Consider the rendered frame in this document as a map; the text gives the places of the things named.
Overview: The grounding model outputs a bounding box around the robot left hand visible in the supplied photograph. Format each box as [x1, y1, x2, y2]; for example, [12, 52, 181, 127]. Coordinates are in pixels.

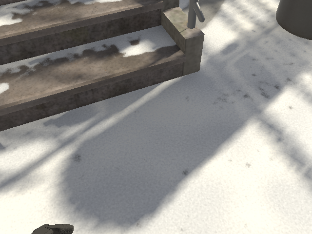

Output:
[31, 223, 74, 234]

